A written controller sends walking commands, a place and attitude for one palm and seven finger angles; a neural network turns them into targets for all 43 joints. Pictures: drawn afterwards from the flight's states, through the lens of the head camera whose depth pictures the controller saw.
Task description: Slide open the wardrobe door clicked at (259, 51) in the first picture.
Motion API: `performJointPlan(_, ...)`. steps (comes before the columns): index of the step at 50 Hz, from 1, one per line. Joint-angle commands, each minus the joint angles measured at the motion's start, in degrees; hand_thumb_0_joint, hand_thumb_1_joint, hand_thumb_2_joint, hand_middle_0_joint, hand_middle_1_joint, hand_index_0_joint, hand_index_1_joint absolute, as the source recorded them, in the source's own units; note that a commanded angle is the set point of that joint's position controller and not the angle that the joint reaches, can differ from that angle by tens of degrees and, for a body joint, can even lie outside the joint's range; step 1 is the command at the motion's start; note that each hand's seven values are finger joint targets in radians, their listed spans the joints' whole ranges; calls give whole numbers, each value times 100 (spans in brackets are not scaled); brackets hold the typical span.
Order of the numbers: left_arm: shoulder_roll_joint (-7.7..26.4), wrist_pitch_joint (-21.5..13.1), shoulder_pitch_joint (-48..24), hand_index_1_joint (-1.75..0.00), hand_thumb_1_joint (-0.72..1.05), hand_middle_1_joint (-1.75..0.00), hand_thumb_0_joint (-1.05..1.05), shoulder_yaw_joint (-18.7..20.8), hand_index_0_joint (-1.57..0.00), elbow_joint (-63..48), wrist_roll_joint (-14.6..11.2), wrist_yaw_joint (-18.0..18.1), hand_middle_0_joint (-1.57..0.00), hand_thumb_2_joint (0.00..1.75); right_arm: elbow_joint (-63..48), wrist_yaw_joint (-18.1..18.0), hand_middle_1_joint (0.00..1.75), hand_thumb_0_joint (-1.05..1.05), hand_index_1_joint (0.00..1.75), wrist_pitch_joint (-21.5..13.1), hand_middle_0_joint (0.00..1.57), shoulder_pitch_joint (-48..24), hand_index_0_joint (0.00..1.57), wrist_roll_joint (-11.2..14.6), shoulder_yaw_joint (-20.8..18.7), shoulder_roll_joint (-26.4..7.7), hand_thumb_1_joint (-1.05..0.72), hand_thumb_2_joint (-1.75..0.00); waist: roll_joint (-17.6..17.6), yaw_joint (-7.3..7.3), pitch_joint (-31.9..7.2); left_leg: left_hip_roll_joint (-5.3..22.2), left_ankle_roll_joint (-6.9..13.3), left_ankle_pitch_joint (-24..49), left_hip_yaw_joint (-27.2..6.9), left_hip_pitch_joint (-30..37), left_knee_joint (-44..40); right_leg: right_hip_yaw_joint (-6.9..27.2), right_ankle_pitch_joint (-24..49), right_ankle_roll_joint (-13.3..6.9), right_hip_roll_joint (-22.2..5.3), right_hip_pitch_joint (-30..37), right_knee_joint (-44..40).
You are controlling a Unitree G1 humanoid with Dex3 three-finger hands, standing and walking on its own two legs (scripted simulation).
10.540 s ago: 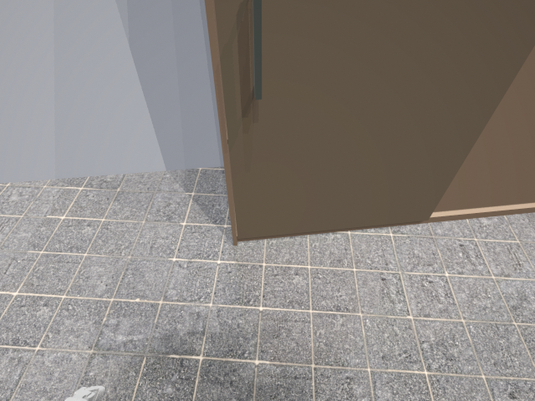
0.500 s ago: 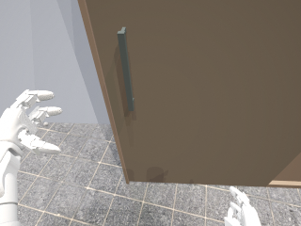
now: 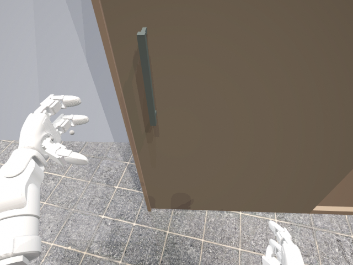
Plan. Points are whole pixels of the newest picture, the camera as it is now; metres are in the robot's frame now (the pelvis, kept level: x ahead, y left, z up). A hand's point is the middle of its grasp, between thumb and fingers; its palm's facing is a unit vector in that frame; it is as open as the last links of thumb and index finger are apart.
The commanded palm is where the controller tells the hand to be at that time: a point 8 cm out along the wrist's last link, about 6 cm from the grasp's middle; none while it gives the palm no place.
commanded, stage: move the hooked fingers beside the handle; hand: left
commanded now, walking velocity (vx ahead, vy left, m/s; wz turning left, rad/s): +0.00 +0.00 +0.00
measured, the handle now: (149, 82) +0.55 +0.14 +0.15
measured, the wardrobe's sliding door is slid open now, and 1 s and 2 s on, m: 0.00 0.00 0.00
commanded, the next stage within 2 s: none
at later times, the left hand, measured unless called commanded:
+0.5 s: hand (95, 115) +0.38 +0.23 +0.17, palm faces +0.08 -1.00 -0.01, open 14.0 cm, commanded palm +0.35 +0.28 +0.16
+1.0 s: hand (114, 100) +0.44 +0.21 +0.16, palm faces +0.06 -1.00 +0.01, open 14.0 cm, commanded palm +0.42 +0.26 +0.16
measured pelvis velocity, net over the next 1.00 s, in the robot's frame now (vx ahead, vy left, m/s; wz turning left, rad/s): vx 0.01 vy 0.01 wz -0.03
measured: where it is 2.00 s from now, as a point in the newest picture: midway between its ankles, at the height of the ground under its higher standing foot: outside the picture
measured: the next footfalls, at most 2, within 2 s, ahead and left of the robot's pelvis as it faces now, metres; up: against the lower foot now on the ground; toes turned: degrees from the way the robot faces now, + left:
none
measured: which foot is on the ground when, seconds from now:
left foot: down 0.00-1.00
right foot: down 0.00-1.00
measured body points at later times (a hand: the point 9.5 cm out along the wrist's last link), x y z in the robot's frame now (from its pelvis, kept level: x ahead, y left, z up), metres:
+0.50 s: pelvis +0.01 +0.00 +0.00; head +0.01 -0.01 +0.45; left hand +0.37 +0.28 +0.17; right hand +0.16 -0.24 -0.09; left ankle -0.02 +0.13 -0.74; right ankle +0.04 -0.13 -0.74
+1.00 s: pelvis +0.01 +0.01 +0.00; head +0.03 +0.00 +0.45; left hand +0.43 +0.26 +0.16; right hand +0.11 -0.25 -0.11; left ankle -0.02 +0.13 -0.74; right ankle +0.04 -0.13 -0.74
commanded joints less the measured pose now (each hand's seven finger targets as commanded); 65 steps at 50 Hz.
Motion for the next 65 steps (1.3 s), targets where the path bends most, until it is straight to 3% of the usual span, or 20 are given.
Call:
performJointPlan(1,1708,-418,-1984,-120,-50,-120,0,693,-30,-989,-76,99,-30,30,-905,-14,30,0,30,-290,20,-574,20,-14,-281,-642,-90,-90,78,-15,-1202,-286,193,995,21,-292,-576,156,701,-110,204,837,-289)
performJointPlan(6,1452,-432,-2156,-120,-50,-120,0,459,-30,-832,-43,139,-30,30,-968,48,30,0,30,-228,20,-552,20,-11,-292,-640,-90,-90,111,-35,-1253,-279,188,1113,71,-314,-570,163,914,-118,198,818,-222)
performJointPlan(9,1395,-435,-2363,-120,-50,-120,0,355,-30,-703,-33,158,-30,30,-928,44,30,0,30,-190,20,-476,20,3,-338,-690,-90,-90,-211,-125,-1268,-250,217,1056,81,-329,-540,174,884,-83,211,740,-238)
performJointPlan(15,1486,-575,-2895,-120,-50,-120,0,340,-30,-721,77,282,-30,30,-869,31,30,0,30,-112,20,-399,20,-20,-366,-678,-90,-90,17,-163,-1483,-255,210,1200,79,-233,-497,195,1028,-112,203,771,-182)
performJointPlan(18,1217,-634,-3151,-120,-50,-120,0,33,-30,-605,101,326,-30,30,-813,24,30,0,30,-96,20,-356,20,-10,-367,-674,-90,-90,-15,-235,-1406,-247,218,1136,86,-224,-481,194,942,-113,216,656,-209)
performJointPlan(22,1405,-614,-3141,-120,-50,-120,0,233,-30,-297,164,431,-30,30,-765,30,30,0,30,-30,20,-316,20,-32,-376,-692,-90,-90,17,-161,-1520,-262,209,1254,82,-287,-482,209,1143,-128,191,760,-155)
performJointPlan(23,1523,-595,-3027,-120,-50,-120,0,342,-30,-57,173,458,-30,30,-724,34,30,0,30,8,20,-285,20,-42,-384,-717,-90,-90,-277,-151,-1489,-242,224,1242,95,-383,-473,207,1136,-109,199,818,-167)
performJointPlan(26,1397,-593,-3436,-120,-50,-120,0,152,-30,104,228,460,-30,30,-724,39,30,0,30,79,20,-270,20,-18,-386,-706,-90,-90,-55,-231,-1426,-251,221,1169,131,-416,-473,239,1111,-112,180,695,-165)
performJointPlan(29,1481,-726,-3880,-120,-50,-120,0,119,-30,173,285,508,-30,30,-696,40,30,0,30,117,20,-188,20,-38,-400,-726,-90,-90,-38,-295,-1585,-236,228,1240,105,-364,-436,254,1156,-123,185,700,-146)
performJointPlan(33,1204,-877,-4223,-120,-50,-120,0,-168,-30,485,295,498,-30,30,-634,44,30,0,30,136,20,-78,20,-39,-415,-728,-90,-90,-106,-386,-1671,-224,235,1298,99,-295,-364,251,1216,-127,197,607,-112)
performJointPlan(38,1425,-921,-4285,-120,-50,-120,0,10,-30,1084,372,569,-30,30,-527,69,30,0,30,232,20,98,20,-61,-445,-783,-90,-90,-243,-349,-1741,-218,229,1378,100,-455,-332,245,1337,-133,191,650,-52)
performJointPlan(42,1296,-1054,-4754,-120,-50,-120,0,-154,-30,1246,449,629,-30,30,-506,104,30,0,30,282,20,178,20,-66,-452,-774,-90,-90,-23,-405,-1765,-232,213,1365,90,-483,-315,260,1317,-157,197,532,-12)
performJointPlan(43,1302,-1117,-4834,-120,-50,-120,0,-152,-30,1316,447,660,-30,30,-493,110,30,0,30,285,20,231,20,-80,-468,-792,-90,-90,-296,-437,-1780,-212,236,1410,64,-484,-302,232,1329,-144,202,560,-11)
performJointPlan(45,1301,-1208,-5068,-120,-50,-120,0,-180,-30,1366,486,685,-30,30,-463,118,30,0,30,304,20,272,20,-82,-472,-788,-90,-90,-1,-451,-1886,-227,225,1411,92,-453,-277,272,1365,-155,202,525,15)
performJointPlan(47,1233,-1281,-5188,-120,-50,-120,0,-199,-30,1576,503,721,-30,30,-409,139,30,0,30,303,20,358,20,-92,-492,-790,-90,-90,-54,-463,-1908,-225,220,1435,81,-454,-254,265,1383,-156,218,463,34)
performJointPlan(48,1423,-1326,-5184,-120,-50,-120,0,-69,-30,1716,530,763,-30,30,-372,137,30,0,30,330,20,427,20,-111,-500,-827,-90,-90,-167,-469,-1939,-214,228,1424,72,-509,-242,249,1335,-156,218,519,43)
performJointPlan(55,1514,-1570,-5549,-120,-50,-120,0,-11,-30,2301,666,802,-30,30,-293,203,30,0,30,406,20,651,20,-142,-537,-841,-90,-90,-60,-505,-2065,-222,226,1560,119,-657,-145,290,1571,-159,232,480,153)
performJointPlan(58,1329,-1703,-5877,-120,-50,-120,0,-221,-30,2480,664,782,-30,30,-247,215,30,0,30,432,20,761,20,-151,-556,-861,-90,-90,-162,-630,-2014,-204,227,1556,96,-681,-110,257,1534,-155,243,370,173)
performJointPlan(64,1387,-1867,-6357,-120,-50,-120,0,-192,-30,2991,787,892,-30,30,-134,259,30,0,30,476,20,980,20,-190,-576,-896,-90,-90,-163,-716,-2071,-204,215,1392,59,-836,-39,264,1393,-143,259,147,251)
performJointPlan(65,1314,-1890,-6478,-120,-50,-120,0,-256,-30,3012,812,915,-30,30,-116,269,30,0,30,481,20,1000,20,-196,-587,-887,-90,-90,3,-755,-2128,-206,208,1407,73,-781,-5,276,1395,-143,259,52,264)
